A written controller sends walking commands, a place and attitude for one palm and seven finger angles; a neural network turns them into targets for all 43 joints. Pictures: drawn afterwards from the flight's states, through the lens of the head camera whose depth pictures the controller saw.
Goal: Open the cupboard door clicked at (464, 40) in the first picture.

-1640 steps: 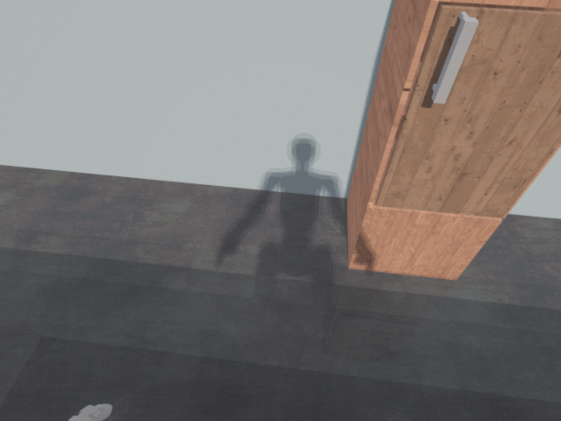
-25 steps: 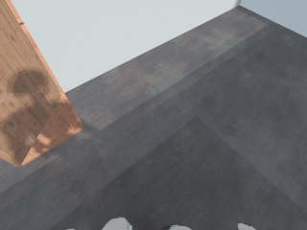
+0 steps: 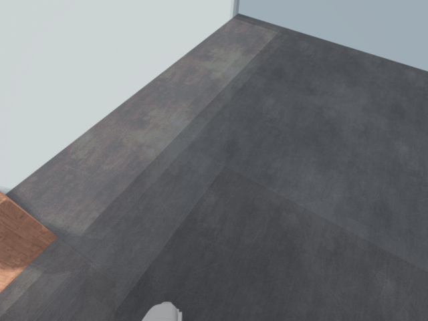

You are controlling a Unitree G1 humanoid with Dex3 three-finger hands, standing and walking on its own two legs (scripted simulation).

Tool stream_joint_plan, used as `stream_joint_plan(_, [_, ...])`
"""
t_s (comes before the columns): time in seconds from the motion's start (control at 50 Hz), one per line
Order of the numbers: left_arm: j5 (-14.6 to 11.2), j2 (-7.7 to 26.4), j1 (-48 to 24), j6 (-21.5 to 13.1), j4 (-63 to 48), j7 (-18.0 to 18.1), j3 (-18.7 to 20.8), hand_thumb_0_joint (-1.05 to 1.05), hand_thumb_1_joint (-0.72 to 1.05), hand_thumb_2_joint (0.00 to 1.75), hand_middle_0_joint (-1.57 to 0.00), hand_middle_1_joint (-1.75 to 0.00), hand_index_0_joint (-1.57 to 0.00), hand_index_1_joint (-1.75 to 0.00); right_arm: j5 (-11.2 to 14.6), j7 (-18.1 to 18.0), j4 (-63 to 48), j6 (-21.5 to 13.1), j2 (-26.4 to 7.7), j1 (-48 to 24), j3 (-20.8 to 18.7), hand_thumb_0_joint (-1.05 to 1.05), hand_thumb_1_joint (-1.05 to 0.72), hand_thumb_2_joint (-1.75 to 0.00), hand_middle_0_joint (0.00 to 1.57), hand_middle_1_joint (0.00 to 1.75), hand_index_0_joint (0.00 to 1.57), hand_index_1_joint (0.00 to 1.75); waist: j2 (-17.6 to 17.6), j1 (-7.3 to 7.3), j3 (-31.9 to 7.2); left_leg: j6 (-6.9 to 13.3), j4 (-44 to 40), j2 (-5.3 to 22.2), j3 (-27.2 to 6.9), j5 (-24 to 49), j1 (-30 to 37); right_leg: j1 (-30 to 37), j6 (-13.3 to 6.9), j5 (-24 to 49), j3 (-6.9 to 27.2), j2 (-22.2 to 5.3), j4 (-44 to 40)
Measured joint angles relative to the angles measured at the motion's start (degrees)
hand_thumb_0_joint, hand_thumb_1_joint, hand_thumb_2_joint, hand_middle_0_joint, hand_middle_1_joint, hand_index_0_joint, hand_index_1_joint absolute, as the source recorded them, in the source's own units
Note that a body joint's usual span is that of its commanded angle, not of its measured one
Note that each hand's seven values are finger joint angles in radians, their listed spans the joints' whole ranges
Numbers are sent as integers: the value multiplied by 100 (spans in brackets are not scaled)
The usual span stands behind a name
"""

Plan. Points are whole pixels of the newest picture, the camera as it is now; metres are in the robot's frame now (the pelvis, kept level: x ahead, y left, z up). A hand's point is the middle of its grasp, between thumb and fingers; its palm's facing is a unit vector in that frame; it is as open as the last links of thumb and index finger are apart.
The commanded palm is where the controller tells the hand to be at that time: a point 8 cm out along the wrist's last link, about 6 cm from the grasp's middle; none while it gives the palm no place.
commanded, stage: walk to a spot facing it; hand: left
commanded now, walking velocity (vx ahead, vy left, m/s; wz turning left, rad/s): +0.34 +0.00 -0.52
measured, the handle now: out of the picture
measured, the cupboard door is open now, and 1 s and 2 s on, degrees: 41 41 41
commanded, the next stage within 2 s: turn to face it in 0.86 s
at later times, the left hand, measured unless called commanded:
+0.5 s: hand (185, 217) +0.37 +0.10 -0.16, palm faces -0.26 -0.94 -0.23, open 7.4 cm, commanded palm none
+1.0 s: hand (228, 161) +0.57 -0.01 -0.18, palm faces -0.33 -0.92 -0.20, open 7.4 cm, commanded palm none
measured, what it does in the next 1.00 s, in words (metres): walks ahead, turning right: left foot, then right foot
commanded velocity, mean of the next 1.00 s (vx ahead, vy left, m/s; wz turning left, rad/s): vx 0.31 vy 0.00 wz -0.24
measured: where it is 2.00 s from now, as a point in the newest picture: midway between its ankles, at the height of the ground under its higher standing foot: (276, 232)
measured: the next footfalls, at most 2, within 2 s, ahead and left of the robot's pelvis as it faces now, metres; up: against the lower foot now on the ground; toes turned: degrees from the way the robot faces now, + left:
left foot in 0.10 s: +0.13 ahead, +0.15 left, +0.00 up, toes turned -1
right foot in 0.38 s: +0.23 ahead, -0.17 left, +0.00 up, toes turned -19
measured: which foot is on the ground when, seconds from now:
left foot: up 0.00-0.08, down 0.10-0.38, up 0.40-0.66, down 0.68-0.96, up 0.98-1.00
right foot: down 0.00-0.08, up 0.10-0.36, down 0.38-0.68, up 0.70-0.94, down 0.96-1.00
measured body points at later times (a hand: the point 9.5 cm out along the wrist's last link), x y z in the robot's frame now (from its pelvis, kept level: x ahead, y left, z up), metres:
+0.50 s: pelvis +0.19 -0.06 -0.01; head +0.24 -0.08 +0.43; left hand +0.38 +0.15 -0.14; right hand +0.09 -0.29 -0.16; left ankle +0.16 +0.10 -0.67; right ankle +0.19 -0.16 -0.74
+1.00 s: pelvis +0.42 -0.16 -0.02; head +0.44 -0.18 +0.43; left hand +0.59 +0.04 -0.16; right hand +0.29 -0.36 -0.18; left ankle +0.39 +0.02 -0.72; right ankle +0.43 -0.27 -0.74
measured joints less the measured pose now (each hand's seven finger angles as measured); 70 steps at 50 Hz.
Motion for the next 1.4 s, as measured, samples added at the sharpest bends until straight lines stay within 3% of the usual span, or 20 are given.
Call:
stream_joint_plan(0.08, [-14,-58,252,46,168,-54,21,1,90,90,-20,-30,-21,-30,0,-20,-199,-248,30,-78,52,1,-90,-90,20,30,20,30,-69,57,-69,80,-1596,-135,74,346,571,84,60,-301,364,77,205])
stream_joint_plan(0.14, [-30,-66,263,136,257,-103,50,1,90,90,-20,-30,-20,-30,-106,-127,-251,-463,55,-16,101,0,-90,-90,21,30,20,30,21,-10,-92,239,-1575,22,119,759,682,-585,43,-1151,89,106,2073])
stream_joint_plan(0.22, [31,46,-149,175,191,-190,131,1,91,90,-20,-30,-20,-30,-145,-159,-55,-510,251,413,191,0,-90,-90,21,30,20,30,-108,-32,-75,121,-1957,108,338,575,1170,-1492,144,-662,-339,-261,3459])
stream_joint_plan(0.36, [13,14,-830,38,-233,-297,42,1,91,90,-20,-30,-20,-30,-144,-99,478,-330,223,1115,199,0,-90,-90,21,30,20,30,176,-196,15,-182,-2253,477,684,183,1989,-1361,110,-55,-862,-415,1100])
stream_joint_plan(0.4, [18,107,-916,-130,-336,-255,40,1,91,90,-20,-30,-20,-30,-67,-66,604,-225,225,1286,193,0,-90,-90,21,30,20,30,40,-219,-9,-82,-1075,482,677,-406,1701,-1128,-87,199,-771,-442,700])
stream_joint_plan(0.44, [-32,34,-985,-208,-314,-117,46,0,91,90,-20,-30,-20,-30,-20,-54,777,-73,139,1101,142,1,-90,-90,21,30,20,30,154,-243,134,50,640,410,231,-790,1063,-1070,-102,165,-790,-330,1032])
stream_joint_plan(0.48, [-37,-35,-905,-188,-242,-5,17,0,91,90,-20,-30,-20,-30,-26,-61,831,-29,101,866,91,1,-90,-90,21,30,20,30,206,-298,159,79,1421,352,60,-592,483,-808,-74,25,-795,-221,855])
stream_joint_plan(0.54, [-15,-115,-662,-174,-19,62,-13,0,91,90,-20,-30,-20,-30,-39,-49,692,-78,157,550,49,1,-91,-90,20,30,20,30,108,-319,66,68,983,324,119,-196,3,-370,-25,101,-687,-120,268])
stream_joint_plan(0.62, [-39,-177,-327,-178,314,53,5,0,92,90,-20,-30,-20,-30,-44,8,439,-236,287,258,57,1,-91,-90,20,30,20,30,-51,-224,-43,47,-674,218,228,511,62,155,0,12,-503,-66,-185])
stream_joint_plan(0.68, [-64,-209,-16,-161,488,14,5,0,92,90,-20,-30,-21,-30,-65,15,322,-412,265,167,91,1,-91,-90,20,30,20,30,47,-117,-129,166,-1820,143,256,912,485,357,68,-415,-397,33,106])
stream_joint_plan(0.74, [-47,-124,167,-70,649,6,6,0,92,90,-20,-30,-20,-30,-150,-55,297,-538,382,114,120,0,-91,-90,20,30,20,30,-77,-115,-178,297,-1415,134,422,823,612,-289,0,-1034,-363,-47,2179])
stream_joint_plan(0.8, [-9,-70,35,8,701,-30,32,1,92,90,-20,-30,-20,-30,-157,-111,345,-604,534,343,155,0,-91,-90,20,30,20,30,-147,-112,-206,194,-1719,75,512,588,1028,-1052,51,-700,-456,-233,3502])
stream_joint_plan(0.94, [0,-239,-344,-131,331,-163,-19,1,91,90,-20,-30,-20,-30,-121,-87,852,-366,391,880,121,0,-92,-90,21,30,20,30,198,-69,-119,-73,-2132,304,628,213,1937,-1087,117,50,-878,-478,927])
stream_joint_plan(1.0, [-17,-238,-422,-276,292,-71,-2,1,91,90,-20,-30,-20,-30,-27,-49,1062,-148,339,977,105,0,-91,-90,21,30,20,30,188,-70,-87,74,-334,323,396,-712,1436,-942,1,185,-887,-461,969])
stream_joint_plan(1.06, [-27,-352,-402,-273,372,97,-35,0,91,90,-20,-30,-20,-30,4,-89,1180,-25,289,770,58,1,-91,-90,21,30,20,30,247,-142,-54,154,1076,204,91,-684,633,-523,-1,-66,-1063,-379,715])
stream_joint_plan(1.18, [-51,-246,-212,-290,608,216,-38,0,94,90,-20,-30,-20,-30,35,-86,904,-130,461,363,116,1,-91,-90,20,30,19,30,-60,-192,-79,132,-509,7,330,264,201,293,66,-61,-1306,-419,-147])
stream_joint_plan(1.24, [-92,-267,-92,-203,646,210,-66,0,93,90,-20,-30,-20,-30,8,-44,741,-193,443,231,164,0,-91,-90,20,30,20,30,-34,-151,-40,271,-1586,-69,407,1452,442,431,176,-485,-1464,-437,267])
stream_joint_plan(1.3, [-110,-230,-52,15,608,238,-70,0,92,90,-20,-30,-20,-30,-47,-105,617,-193,469,93,166,0,-91,-90,20,30,20,30,-76,-174,-85,546,-1218,-153,305,816,394,-155,417,-1482,-1122,-468,1949])
stream_joint_plan(1.34, [-97,-199,-183,144,574,239,-47,0,92,90,-20,-30,-20,-30,-61,-167,536,-168,490,46,168,0,-91,-90,20,30,20,30,-82,-170,-84,501,-1206,-229,175,686,410,-577,521,-1628,-833,-424,2812])
stream_joint_plan(1.4, [-101,-205,-418,220,402,209,-21,1,91,90,-20,-30,-20,-30,-75,-199,462,-110,435,17,168,0,-91,-90,20,30,20,30,33,-131,-64,396,-1435,-284,-87,810,513,-899,620,-1466,-612,-402,2884])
